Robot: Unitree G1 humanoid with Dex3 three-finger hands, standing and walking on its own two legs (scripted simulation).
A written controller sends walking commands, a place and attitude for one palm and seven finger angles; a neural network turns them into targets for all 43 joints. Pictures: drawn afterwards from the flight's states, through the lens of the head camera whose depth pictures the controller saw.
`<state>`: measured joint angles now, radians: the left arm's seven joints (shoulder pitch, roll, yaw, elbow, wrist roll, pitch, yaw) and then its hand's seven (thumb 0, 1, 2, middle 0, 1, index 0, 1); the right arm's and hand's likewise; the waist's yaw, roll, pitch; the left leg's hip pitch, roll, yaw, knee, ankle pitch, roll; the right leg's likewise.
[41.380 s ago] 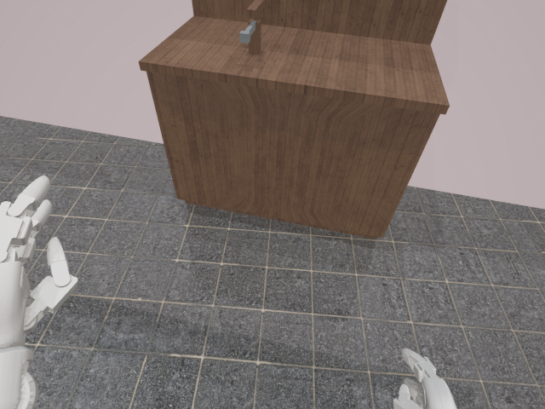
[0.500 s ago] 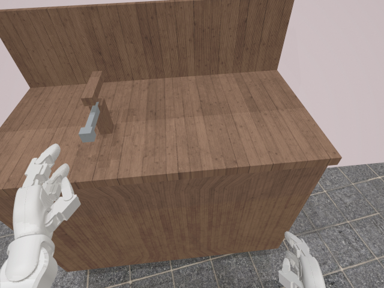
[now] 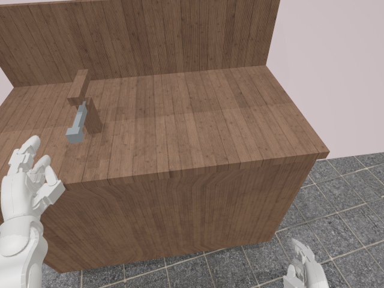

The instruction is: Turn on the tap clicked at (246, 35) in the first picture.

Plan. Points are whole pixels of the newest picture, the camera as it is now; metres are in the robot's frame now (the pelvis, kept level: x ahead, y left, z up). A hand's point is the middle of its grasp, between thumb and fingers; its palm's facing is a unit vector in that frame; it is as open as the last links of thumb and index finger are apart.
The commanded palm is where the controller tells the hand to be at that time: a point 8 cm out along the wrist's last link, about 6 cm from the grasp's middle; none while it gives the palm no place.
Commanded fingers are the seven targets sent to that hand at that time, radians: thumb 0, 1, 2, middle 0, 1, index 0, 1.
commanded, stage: reach beside the lever's end, fingers flat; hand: left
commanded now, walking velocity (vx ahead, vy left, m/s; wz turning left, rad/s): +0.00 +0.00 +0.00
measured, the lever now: (75, 135) +0.40 +0.34 +0.10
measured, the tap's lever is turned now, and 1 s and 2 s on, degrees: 0 0 3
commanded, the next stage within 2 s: push the lever round in 1.50 s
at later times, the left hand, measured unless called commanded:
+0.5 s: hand (60, 159) +0.31 +0.32 +0.12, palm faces +0.51 -0.86 -0.07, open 7.7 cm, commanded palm +0.27 +0.36 +0.11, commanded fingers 0.00 0.90 0.90 -0.16 -0.19 -0.16 -0.19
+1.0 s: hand (65, 144) +0.37 +0.35 +0.09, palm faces +0.51 -0.86 -0.08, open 7.8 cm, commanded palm +0.33 +0.39 +0.10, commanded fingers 0.00 0.90 0.90 -0.15 -0.15 -0.15 -0.15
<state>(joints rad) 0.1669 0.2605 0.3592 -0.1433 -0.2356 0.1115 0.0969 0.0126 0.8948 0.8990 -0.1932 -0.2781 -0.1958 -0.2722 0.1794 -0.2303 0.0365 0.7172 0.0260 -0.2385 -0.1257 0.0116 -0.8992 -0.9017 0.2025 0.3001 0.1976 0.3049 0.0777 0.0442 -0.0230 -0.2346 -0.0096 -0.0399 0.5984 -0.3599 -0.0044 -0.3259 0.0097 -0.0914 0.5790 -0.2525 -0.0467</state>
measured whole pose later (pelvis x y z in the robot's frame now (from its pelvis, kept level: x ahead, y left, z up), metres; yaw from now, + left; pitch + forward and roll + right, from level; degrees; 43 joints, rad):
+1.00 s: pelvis +0.00 +0.02 -0.01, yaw -1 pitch +8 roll -1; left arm -0.42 0.48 0.54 0.72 -0.16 -0.14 -0.03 0.01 0.90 0.90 -0.15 -0.16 -0.15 -0.15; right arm 0.29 -0.27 0.02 0.73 0.02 -0.16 -0.11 0.01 -0.90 -0.90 0.20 0.30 0.20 0.30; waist -0.01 0.03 -0.04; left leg -0.47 -0.01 -0.03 0.73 -0.40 0.02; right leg -0.54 0.01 -0.08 0.66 -0.26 -0.03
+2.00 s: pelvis +0.00 +0.02 -0.01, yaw -1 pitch +8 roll -1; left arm -0.41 0.43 0.50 0.67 -0.16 -0.16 -0.01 0.01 0.91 0.90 -0.15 -0.15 -0.15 -0.15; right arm 0.28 -0.26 0.02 0.71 0.02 -0.11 -0.10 0.01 -0.90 -0.90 0.20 0.30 0.20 0.30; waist 0.00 0.03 -0.06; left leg -0.47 -0.01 -0.03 0.73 -0.41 0.01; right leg -0.54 0.01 -0.09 0.66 -0.27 -0.03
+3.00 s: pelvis +0.00 +0.02 -0.01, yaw +0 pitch +7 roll -1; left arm -0.47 0.24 0.34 0.62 -0.07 -0.15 0.34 0.03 0.97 0.92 -0.15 -0.15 -0.15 -0.15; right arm 0.24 -0.24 0.00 0.76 -0.01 -0.09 -0.09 0.01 -0.90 -0.90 0.20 0.30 0.20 0.30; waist 0.00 0.04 -0.06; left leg -0.44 -0.02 -0.04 0.70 -0.38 0.01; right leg -0.51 0.00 -0.09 0.63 -0.25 -0.03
